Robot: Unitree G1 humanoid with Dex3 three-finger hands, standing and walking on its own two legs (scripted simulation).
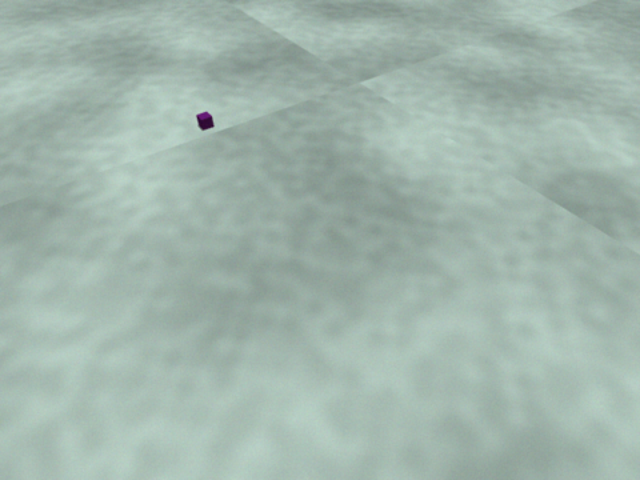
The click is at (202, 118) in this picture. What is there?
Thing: cube
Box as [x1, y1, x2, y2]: [196, 112, 213, 129]
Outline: 207,112 196,115 198,123 203,129 213,126 211,116
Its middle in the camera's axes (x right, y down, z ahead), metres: -0.65 -0.71 +2.26
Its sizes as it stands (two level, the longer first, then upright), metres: 0.066 0.066 0.066
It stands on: the floor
